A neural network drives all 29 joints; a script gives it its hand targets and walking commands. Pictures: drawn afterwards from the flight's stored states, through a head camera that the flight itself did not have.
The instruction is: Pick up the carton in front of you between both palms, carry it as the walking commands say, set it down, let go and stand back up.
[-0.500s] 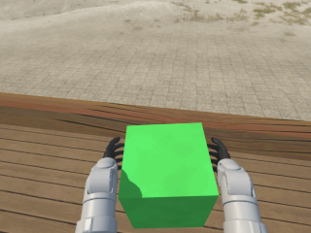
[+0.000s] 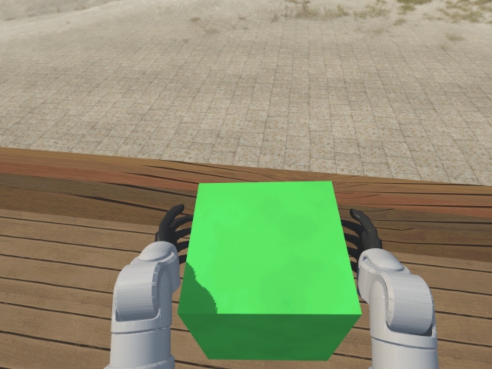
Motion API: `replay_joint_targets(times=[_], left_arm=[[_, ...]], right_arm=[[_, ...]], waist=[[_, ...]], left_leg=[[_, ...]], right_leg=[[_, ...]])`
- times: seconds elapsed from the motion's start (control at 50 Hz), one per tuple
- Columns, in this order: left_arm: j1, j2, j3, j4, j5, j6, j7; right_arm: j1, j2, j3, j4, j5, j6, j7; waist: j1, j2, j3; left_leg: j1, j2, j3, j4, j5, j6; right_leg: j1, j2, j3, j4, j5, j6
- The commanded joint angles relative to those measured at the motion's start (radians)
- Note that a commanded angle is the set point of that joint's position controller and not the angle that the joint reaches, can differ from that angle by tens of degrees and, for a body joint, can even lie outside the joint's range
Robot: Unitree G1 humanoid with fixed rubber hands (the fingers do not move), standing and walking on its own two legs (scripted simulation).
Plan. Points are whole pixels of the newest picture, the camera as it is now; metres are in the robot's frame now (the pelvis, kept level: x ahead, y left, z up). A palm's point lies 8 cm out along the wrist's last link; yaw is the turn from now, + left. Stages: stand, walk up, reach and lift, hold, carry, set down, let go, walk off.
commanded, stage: carry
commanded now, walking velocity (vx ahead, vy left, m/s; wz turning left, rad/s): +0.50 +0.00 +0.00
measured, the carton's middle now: (266, 275) +0.28 -0.01 +0.02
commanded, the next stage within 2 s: none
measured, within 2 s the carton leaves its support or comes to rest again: neither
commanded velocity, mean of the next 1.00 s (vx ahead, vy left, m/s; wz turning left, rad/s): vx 0.50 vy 0.00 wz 0.00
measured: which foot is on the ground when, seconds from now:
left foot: down 0.00-0.00, up 0.02-0.32, down 0.34-0.82, up 0.84-1.00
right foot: down 0.00-0.34, up 0.36-0.80, down 0.82-1.00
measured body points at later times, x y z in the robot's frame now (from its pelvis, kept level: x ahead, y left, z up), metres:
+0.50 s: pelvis +0.29 +0.06 +0.00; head +0.31 +0.07 +0.45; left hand +0.58 +0.20 +0.06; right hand +0.56 -0.10 +0.07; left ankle +0.32 +0.13 -0.73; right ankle +0.19 -0.06 -0.64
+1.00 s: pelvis +0.60 +0.01 -0.01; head +0.66 +0.00 +0.44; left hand +0.96 +0.18 +0.08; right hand +0.98 -0.12 +0.07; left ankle +0.52 +0.14 -0.62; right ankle +0.64 -0.04 -0.73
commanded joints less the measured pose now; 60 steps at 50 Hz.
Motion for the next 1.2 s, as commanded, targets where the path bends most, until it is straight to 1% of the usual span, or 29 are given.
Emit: replay_joint_targets(times=[0.0, 0.02, 0.06, 0.08, 0.16, 0.26, 0.3, 0.32, 0.34, 0.36, 0.38, 0.44, 0.48, 0.58, 0.72, 0.76, 0.78, 0.8, 0.82, 0.84, 0.86, 0.9, 0.92, 0.96, 1.04, 1.1, 1.12, 1.16, 1.18], left_arm=[[-0.354, -0.86, -0.7, -0.079, -0.343, 0.042, -0.214], [-0.369, -0.868, -0.706, -0.119, -0.334, 0.051, -0.207], [-0.417, -0.915, -0.72, -0.168, -0.359, 0.07, -0.204], [-0.446, -0.913, -0.725, -0.192, -0.376, 0.077, -0.204], [-0.457, -0.887, -0.738, -0.202, -0.419, 0.105, -0.216], [-0.43, -0.853, -0.728, -0.174, -0.431, 0.127, -0.232], [-0.444, -0.845, -0.729, -0.18, -0.435, 0.132, -0.235], [-0.446, -0.836, -0.728, -0.182, -0.435, 0.134, -0.235], [-0.46, -0.825, -0.726, -0.189, -0.432, 0.138, -0.236], [-0.48, -0.843, -0.736, -0.199, -0.439, 0.144, -0.237], [-0.484, -0.859, -0.732, -0.185, -0.434, 0.142, -0.24], [-0.479, -0.936, -0.743, -0.192, -0.435, 0.107, -0.246], [-0.508, -0.953, -0.767, -0.199, -0.424, 0.081, -0.238], [-0.519, -0.882, -0.763, -0.149, -0.375, 0.046, -0.203], [-0.737, -0.757, -0.703, -0.018, -0.403, 0.076, -0.173], [-0.799, -0.747, -0.664, 0.039, -0.415, 0.087, -0.172], [-0.815, -0.75, -0.641, 0.08, -0.416, 0.088, -0.173], [-0.828, -0.746, -0.615, 0.117, -0.416, 0.09, -0.175], [-0.846, -0.745, -0.591, 0.159, -0.418, 0.093, -0.176], [-0.923, -0.731, -0.582, 0.184, -0.419, 0.087, -0.178], [-0.945, -0.797, -0.582, 0.201, -0.452, 0.084, -0.185], [-1.08, -0.886, -0.596, 0.171, -0.5, 0.064, -0.196], [-1.149, -0.93, -0.606, 0.154, -0.524, 0.055, -0.199], [-1.227, -0.984, -0.61, 0.13, -0.552, 0.042, -0.2], [-1.219, -1.008, -0.592, 0.155, -0.552, 0.036, -0.203], [-1.207, -1.001, -0.591, 0.166, -0.533, 0.037, -0.207], [-1.203, -0.995, -0.592, 0.165, -0.526, 0.039, -0.206], [-1.167, -0.984, -0.591, 0.167, -0.51, 0.046, -0.202], [-1.144, -0.986, -0.598, 0.175, -0.495, 0.052, -0.199]], right_arm=[[-0.494, 0.864, 0.734, -0.122, 0.418, 0.053, 0.267], [-0.513, 0.878, 0.744, -0.118, 0.433, 0.065, 0.276], [-0.529, 0.887, 0.738, -0.12, 0.461, 0.077, 0.285], [-0.524, 0.889, 0.734, -0.12, 0.467, 0.08, 0.283], [-0.489, 0.878, 0.71, -0.112, 0.44, 0.091, 0.254], [-0.449, 0.848, 0.684, -0.098, 0.395, 0.111, 0.233], [-0.437, 0.849, 0.676, -0.088, 0.388, 0.113, 0.234], [-0.43, 0.845, 0.669, -0.079, 0.383, 0.113, 0.235], [-0.416, 0.833, 0.663, -0.071, 0.375, 0.113, 0.236], [-0.435, 0.835, 0.66, -0.058, 0.37, 0.107, 0.238], [-0.438, 0.864, 0.661, -0.062, 0.382, 0.104, 0.239], [-0.485, 0.973, 0.705, -0.117, 0.407, 0.072, 0.248], [-0.54, 0.983, 0.737, -0.138, 0.43, 0.052, 0.256], [-0.61, 0.873, 0.761, -0.122, 0.468, 0.035, 0.265], [-0.791, 0.73, 0.689, 0.044, 0.459, 0.057, 0.232], [-0.867, 0.737, 0.664, 0.092, 0.462, 0.068, 0.22], [-0.916, 0.742, 0.647, 0.117, 0.465, 0.073, 0.216], [-0.94, 0.759, 0.639, 0.151, 0.47, 0.079, 0.21], [-0.972, 0.766, 0.622, 0.177, 0.468, 0.082, 0.205], [-1.017, 0.806, 0.618, 0.202, 0.47, 0.085, 0.199], [-1.069, 0.819, 0.599, 0.217, 0.475, 0.078, 0.194], [-1.167, 0.907, 0.588, 0.22, 0.496, 0.058, 0.189], [-1.187, 0.932, 0.581, 0.226, 0.498, 0.049, 0.185], [-1.207, 0.963, 0.565, 0.234, 0.489, 0.034, 0.173], [-1.182, 0.963, 0.544, 0.252, 0.446, 0.017, 0.149], [-1.193, 0.963, 0.555, 0.243, 0.439, 0.015, 0.145], [-1.201, 0.963, 0.562, 0.233, 0.443, 0.016, 0.145], [-1.191, 0.951, 0.567, 0.214, 0.444, 0.025, 0.15], [-1.18, 0.948, 0.571, 0.201, 0.443, 0.03, 0.156]], waist=[[0.036, -0.333, -0.222], [0.038, -0.252, -0.179], [0.042, -0.1, -0.157], [0.039, -0.079, -0.157], [0.035, -0.143, -0.114], [0.033, -0.204, -0.073], [0.011, -0.162, -0.124], [-0.002, -0.116, -0.189], [-0.023, 0.043, -0.239], [-0.018, 0.254, -0.286], [-0.014, 0.194, -0.265], [-0.006, -0.001, -0.239], [-0.003, 0.03, -0.246], [-0.008, 0.073, -0.185], [-0.042, 0.113, -0.086], [-0.014, 0.103, -0.105], [0.026, 0.069, -0.157], [0.065, -0.005, -0.231], [0.084, -0.166, -0.3], [0.066, -0.405, -0.346], [0.066, -0.343, -0.341], [0.078, -0.138, -0.32], [0.066, -0.091, -0.318], [0.054, -0.109, -0.336], [0.062, -0.143, -0.338], [0.075, -0.146, -0.293], [0.07, -0.156, -0.278], [0.056, -0.216, -0.294], [0.016, -0.242, -0.352]], left_leg=[[-0.591, -0.055, 0.124, 0.4, -0.081, -0.007], [-0.664, 0.001, 0.036, 0.501, -0.144, 0.019], [-0.683, 0.066, 0.004, 0.547, -0.078, 0.031], [-0.656, 0.079, 0.01, 0.484, -0.021, 0.025], [-0.509, 0.033, 0.098, 0.233, 0.144, -0.009], [-0.271, -0.025, 0.207, 0.006, 0.309, 0.014], [-0.016, -0.079, 0.278, -0.045, 0.297, 0.029], [0.186, -0.064, 0.253, -0.037, 0.231, 0.034], [0.337, 0.154, -0.085, -0.163, 0.014, 0.081], [0.497, 0.395, -0.537, -0.3, -0.062, 0.214], [0.446, 0.413, -0.558, -0.318, 0.034, 0.248], [0.289, 0.32, -0.279, -0.284, 0.289, 0.183], [0.24, 0.28, -0.159, -0.298, 0.305, 0.159], [0.26, 0.212, 0.001, -0.277, 0.425, 0.174], [0.226, 0.18, 0.091, -0.199, 0.572, 0.151], [0.21, 0.173, 0.123, -0.087, 0.707, 0.125], [0.173, 0.14, 0.177, 0.063, 0.77, 0.098], [0.075, 0.093, 0.194, 0.277, 0.686, 0.068], [-0.096, 0.045, 0.167, 0.536, 0.377, 0.041], [-0.451, -0.123, 0.077, 0.776, -0.101, 0.012], [-0.524, -0.086, -0.041, 0.893, -0.1, 0.043], [-0.581, -0.022, -0.046, 0.94, -0.041, 0.076], [-0.575, 0.0, -0.047, 0.897, 0.003, 0.083], [-0.54, 0.004, -0.043, 0.817, 0.054, 0.081], [-0.612, -0.02, 0.014, 0.638, 0.083, 0.065], [-0.511, -0.062, 0.068, 0.306, 0.268, 0.08], [-0.43, -0.098, 0.113, 0.189, 0.313, 0.08], [-0.282, -0.146, 0.173, 0.143, 0.346, 0.094], [-0.193, -0.112, 0.125, 0.198, 0.422, 0.129]], right_leg=[[0.653, -0.43, 0.658, -0.238, -0.192, -0.181], [0.623, -0.475, 0.689, -0.222, -0.105, -0.24], [0.551, -0.43, 0.555, -0.218, -0.022, -0.207], [0.517, -0.4, 0.478, -0.249, -0.055, -0.172], [0.406, -0.29, 0.228, -0.276, 0.06, -0.121], [0.302, -0.246, 0.087, -0.199, 0.213, -0.071], [0.212, -0.204, -0.005, 0.005, 0.318, -0.031], [0.117, -0.167, -0.047, 0.178, 0.325, -0.005], [-0.048, -0.115, -0.044, 0.442, 0.105, 0.038], [-0.318, 0.004, 0.014, 0.709, -0.267, 0.063], [-0.387, -0.053, 0.142, 0.838, -0.285, 0.026], [-0.36, -0.158, 0.181, 0.783, -0.146, -0.012], [-0.308, -0.14, 0.149, 0.679, -0.102, -0.009], [-0.356, -0.099, 0.07, 0.422, -0.004, -0.002], [-0.265, -0.051, 0.006, 0.199, 0.126, -0.053], [-0.142, -0.02, -0.022, 0.171, 0.081, -0.077], [0.019, 0.025, -0.066, 0.116, 0.075, -0.077], [0.228, 0.018, -0.044, 0.095, 0.063, -0.066], [0.388, -0.207, 0.285, 0.064, -0.007, -0.071], [0.602, -0.407, 0.756, -0.097, -0.035, -0.206], [0.602, -0.394, 0.749, -0.124, -0.005, -0.24], [0.542, -0.348, 0.546, -0.023, 0.274, -0.22], [0.492, -0.325, 0.467, -0.004, 0.328, -0.2], [0.451, -0.292, 0.379, 0.003, 0.349, -0.173], [0.51, -0.256, 0.278, 0.063, 0.561, -0.185], [0.439, -0.181, 0.181, 0.064, 0.628, -0.167], [0.397, -0.142, 0.131, 0.07, 0.672, -0.153], [0.37, -0.139, 0.084, 0.115, 0.768, -0.144], [0.379, -0.178, 0.075, 0.222, 0.885, -0.126]])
